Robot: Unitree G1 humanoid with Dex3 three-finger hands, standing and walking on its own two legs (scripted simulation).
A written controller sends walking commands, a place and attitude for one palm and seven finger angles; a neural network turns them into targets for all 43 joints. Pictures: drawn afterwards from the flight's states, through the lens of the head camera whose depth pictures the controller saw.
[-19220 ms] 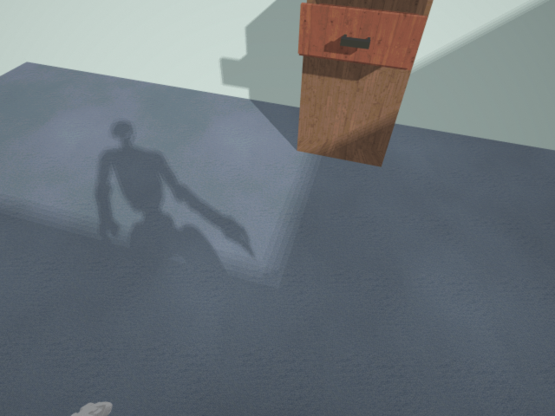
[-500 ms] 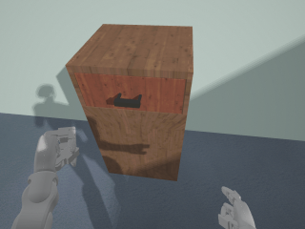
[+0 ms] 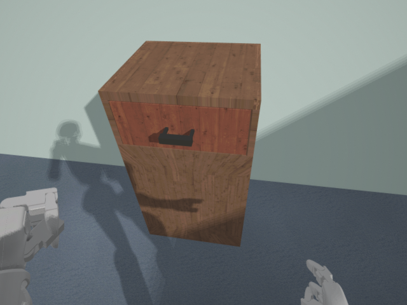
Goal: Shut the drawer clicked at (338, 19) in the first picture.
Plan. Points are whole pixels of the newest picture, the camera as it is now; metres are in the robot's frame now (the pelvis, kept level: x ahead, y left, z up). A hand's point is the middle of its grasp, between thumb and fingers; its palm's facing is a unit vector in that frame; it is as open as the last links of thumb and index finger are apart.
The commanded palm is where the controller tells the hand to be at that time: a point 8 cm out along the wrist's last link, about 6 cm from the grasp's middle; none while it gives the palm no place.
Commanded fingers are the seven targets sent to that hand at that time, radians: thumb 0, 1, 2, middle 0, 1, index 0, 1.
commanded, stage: step back with the hand held close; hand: left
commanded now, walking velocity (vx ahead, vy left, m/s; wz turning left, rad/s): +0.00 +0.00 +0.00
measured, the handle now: (177, 135) +0.61 +0.18 -0.02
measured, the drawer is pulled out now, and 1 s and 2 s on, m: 0.00 0.00 0.00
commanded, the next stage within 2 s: stop stepping back and stand still in 1.46 s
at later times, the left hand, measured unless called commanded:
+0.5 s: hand (51, 229) +0.17 +0.26 +0.15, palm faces +0.32 -0.80 -0.51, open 3.3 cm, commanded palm +0.11 +0.30 +0.17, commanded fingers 0.00 0.90 0.90 -1.40 -1.60 -1.40 -1.60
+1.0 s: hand (13, 277) +0.10 +0.26 +0.16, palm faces +0.41 -0.76 -0.51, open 3.3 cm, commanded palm +0.03 +0.30 +0.17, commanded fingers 0.00 0.90 0.90 -1.40 -1.60 -1.40 -1.60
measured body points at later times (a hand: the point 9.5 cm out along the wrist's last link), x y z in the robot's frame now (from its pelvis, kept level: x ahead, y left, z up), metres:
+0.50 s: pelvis -0.03 +0.02 +0.00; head -0.01 +0.01 +0.45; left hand +0.14 +0.30 +0.18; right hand +0.15 -0.23 -0.09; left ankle -0.02 +0.11 -0.74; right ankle +0.01 -0.12 -0.74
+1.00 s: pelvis -0.09 +0.01 -0.02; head -0.07 +0.02 +0.43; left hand +0.07 +0.30 +0.18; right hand +0.08 -0.22 -0.10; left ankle -0.02 +0.11 -0.74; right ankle -0.01 -0.12 -0.74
